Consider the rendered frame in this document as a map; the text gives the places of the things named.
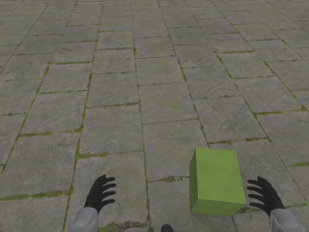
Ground carton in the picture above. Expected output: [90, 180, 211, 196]
[189, 147, 247, 218]

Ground left robot hand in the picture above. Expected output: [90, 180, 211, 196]
[83, 174, 117, 214]

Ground right robot forearm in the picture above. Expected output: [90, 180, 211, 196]
[269, 208, 305, 232]

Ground right robot hand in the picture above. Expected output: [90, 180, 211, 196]
[247, 176, 285, 217]

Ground left robot forearm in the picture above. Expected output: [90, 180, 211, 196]
[68, 207, 98, 232]

